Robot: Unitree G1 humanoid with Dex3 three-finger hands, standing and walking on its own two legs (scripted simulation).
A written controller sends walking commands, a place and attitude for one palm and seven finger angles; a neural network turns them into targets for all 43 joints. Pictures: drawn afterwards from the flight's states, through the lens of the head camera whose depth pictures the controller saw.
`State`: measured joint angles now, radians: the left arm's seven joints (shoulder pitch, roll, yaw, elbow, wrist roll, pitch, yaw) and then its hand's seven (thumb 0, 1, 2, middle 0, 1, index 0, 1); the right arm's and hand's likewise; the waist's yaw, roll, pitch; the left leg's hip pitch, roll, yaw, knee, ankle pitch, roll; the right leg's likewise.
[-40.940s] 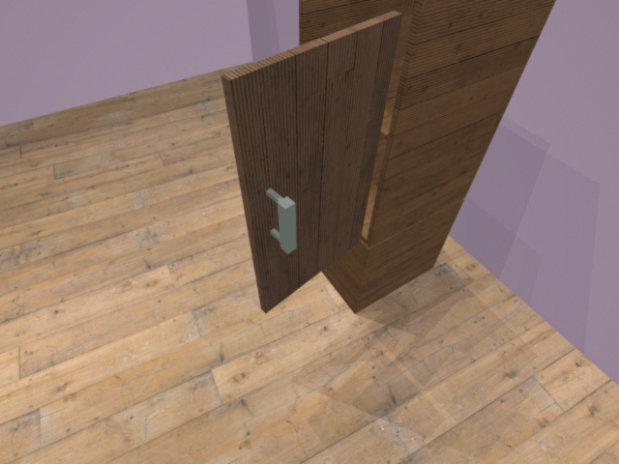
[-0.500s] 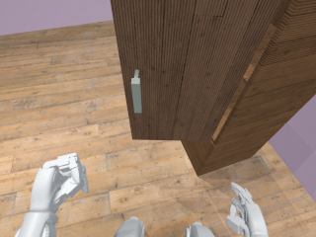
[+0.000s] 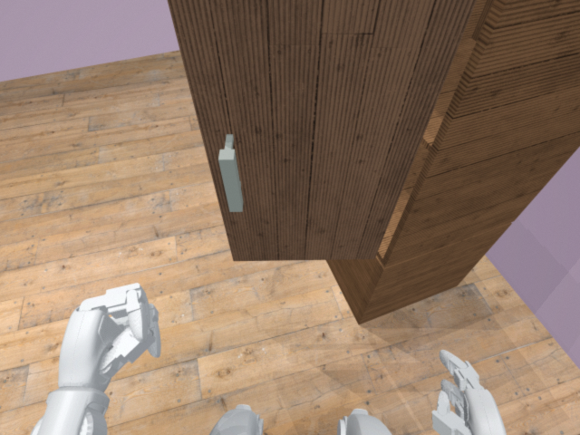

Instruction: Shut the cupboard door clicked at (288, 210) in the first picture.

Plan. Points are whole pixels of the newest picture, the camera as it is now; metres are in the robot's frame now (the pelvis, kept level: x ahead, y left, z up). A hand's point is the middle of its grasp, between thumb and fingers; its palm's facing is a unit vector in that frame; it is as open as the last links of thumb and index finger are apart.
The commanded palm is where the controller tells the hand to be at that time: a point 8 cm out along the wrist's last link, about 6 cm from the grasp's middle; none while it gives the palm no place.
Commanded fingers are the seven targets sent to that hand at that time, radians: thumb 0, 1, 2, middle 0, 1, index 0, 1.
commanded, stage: raise the hand and make a fist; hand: left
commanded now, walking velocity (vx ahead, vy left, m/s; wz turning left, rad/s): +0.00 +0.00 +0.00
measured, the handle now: (233, 174) +0.49 +0.13 +0.06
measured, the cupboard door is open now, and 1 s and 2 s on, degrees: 70 70 65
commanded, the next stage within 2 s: bring the fist close to the handle in 0.02 s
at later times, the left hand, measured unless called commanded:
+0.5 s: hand (193, 285) +0.29 +0.15 +0.06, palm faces +0.03 -1.00 -0.01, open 3.1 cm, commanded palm +0.27 +0.20 +0.06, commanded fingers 0.00 0.90 0.90 -1.30 -1.50 -1.30 -1.50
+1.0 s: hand (233, 234) +0.37 +0.11 +0.07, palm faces +0.04 -1.00 +0.00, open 3.1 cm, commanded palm +0.35 +0.16 +0.06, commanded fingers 0.00 0.90 0.90 -1.30 -1.50 -1.30 -1.50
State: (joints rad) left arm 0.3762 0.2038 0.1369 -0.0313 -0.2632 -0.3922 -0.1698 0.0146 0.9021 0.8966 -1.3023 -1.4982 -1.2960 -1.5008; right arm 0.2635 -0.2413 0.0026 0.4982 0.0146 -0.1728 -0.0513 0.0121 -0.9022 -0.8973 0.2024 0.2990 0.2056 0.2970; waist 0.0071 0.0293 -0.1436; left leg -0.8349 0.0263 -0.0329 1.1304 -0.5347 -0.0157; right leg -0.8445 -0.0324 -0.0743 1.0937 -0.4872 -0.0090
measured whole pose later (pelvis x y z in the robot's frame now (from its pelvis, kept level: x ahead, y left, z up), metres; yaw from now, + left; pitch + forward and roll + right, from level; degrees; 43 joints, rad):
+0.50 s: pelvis +0.00 +0.00 +0.00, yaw +0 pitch +14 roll -1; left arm 0.14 0.16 0.05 0.08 -0.19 -0.32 -0.06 0.01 0.90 0.90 -1.30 -1.50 -1.30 -1.50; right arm 0.26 -0.22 0.02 0.52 0.01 -0.16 -0.03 0.01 -0.90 -0.90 0.20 0.30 0.21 0.30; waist -0.01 0.03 -0.15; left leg -0.83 0.02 -0.02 1.11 -0.53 -0.01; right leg -0.85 -0.04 -0.06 1.08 -0.48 0.00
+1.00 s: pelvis +0.00 +0.00 +0.01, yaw -1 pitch +15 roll +0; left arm -0.24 0.10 0.02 0.44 -0.11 -0.37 0.10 0.01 0.90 0.90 -1.30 -1.50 -1.30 -1.50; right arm 0.24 -0.22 0.00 0.58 0.00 -0.08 0.00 0.01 -0.90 -0.90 0.20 0.30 0.21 0.30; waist -0.04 0.02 -0.13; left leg -0.83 0.02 0.00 1.08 -0.51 -0.01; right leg -0.85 -0.04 -0.04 1.06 -0.46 0.00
